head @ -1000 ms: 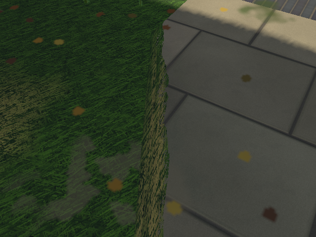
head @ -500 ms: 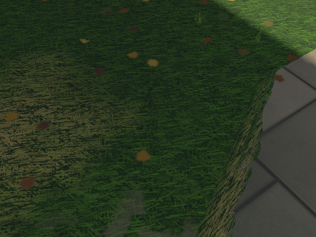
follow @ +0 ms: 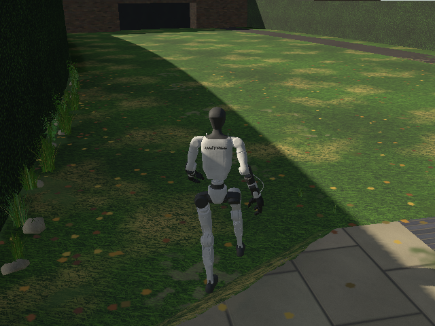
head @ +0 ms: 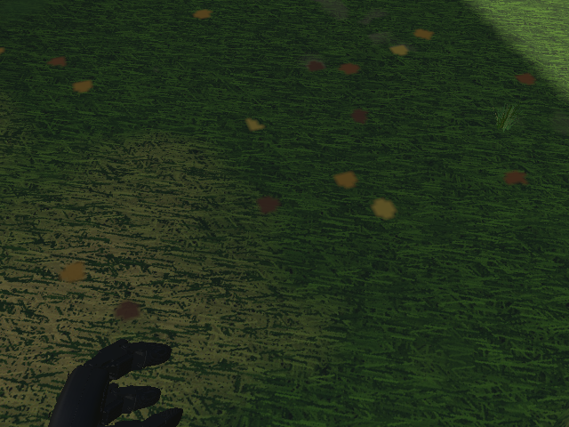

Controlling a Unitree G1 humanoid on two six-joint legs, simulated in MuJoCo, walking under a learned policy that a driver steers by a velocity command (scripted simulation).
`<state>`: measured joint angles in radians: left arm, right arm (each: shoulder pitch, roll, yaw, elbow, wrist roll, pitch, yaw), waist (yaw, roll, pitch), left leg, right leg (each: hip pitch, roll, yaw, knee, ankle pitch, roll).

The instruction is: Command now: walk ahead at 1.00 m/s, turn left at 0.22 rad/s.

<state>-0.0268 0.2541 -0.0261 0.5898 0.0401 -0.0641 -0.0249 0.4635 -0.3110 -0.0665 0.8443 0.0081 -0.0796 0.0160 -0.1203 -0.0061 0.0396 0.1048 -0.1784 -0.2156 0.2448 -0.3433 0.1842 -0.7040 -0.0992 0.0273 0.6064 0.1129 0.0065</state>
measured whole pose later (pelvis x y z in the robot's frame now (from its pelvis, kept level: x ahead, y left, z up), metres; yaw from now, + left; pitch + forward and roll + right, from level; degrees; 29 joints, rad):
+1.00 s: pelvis +0.89 -0.24 -0.02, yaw -27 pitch +2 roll +1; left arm 0.05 0.26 0.00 0.68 0.07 -0.06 -0.02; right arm 0.51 -0.25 -0.01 0.92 0.01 -0.07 0.01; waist -0.10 -0.01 0.03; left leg -0.15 0.04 -0.02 1.16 -0.37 0.08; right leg -0.48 0.00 -0.08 0.69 -0.25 -0.07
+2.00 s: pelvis +1.82 -0.41 +0.01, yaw +3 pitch +0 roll -2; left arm 0.46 0.32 0.06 0.87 0.01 -0.05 -0.01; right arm 0.15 -0.28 0.00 0.72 -0.08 -0.08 0.02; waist 0.05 0.01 0.02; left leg -0.50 -0.01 -0.06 1.18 -0.32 0.03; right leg -0.22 0.15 0.04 0.43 -0.22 -0.11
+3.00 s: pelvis +2.77 -0.25 -0.02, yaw +31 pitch +2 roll -2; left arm 0.53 0.31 0.04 0.93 0.02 -0.09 0.01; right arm -0.08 -0.32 -0.03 0.60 -0.04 -0.02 0.09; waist 0.09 0.00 0.04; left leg -0.71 -0.01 0.10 0.74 -0.09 0.16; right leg 0.27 -0.03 -0.26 0.22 -0.44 0.06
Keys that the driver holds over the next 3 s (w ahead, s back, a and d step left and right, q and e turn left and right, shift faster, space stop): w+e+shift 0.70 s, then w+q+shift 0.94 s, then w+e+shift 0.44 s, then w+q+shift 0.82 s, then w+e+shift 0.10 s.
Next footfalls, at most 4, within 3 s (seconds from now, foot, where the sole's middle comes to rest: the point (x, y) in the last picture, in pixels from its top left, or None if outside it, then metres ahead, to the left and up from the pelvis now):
0.08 right None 0.30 -0.14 -0.77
0.52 left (248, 330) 0.69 0.03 -0.77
0.92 right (382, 235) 0.95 -0.37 -0.77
1.36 left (348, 122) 1.42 -0.37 -0.77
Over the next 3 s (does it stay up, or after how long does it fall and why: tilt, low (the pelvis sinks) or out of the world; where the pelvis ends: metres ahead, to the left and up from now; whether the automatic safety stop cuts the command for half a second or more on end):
stays up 2.77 -0.25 -0.02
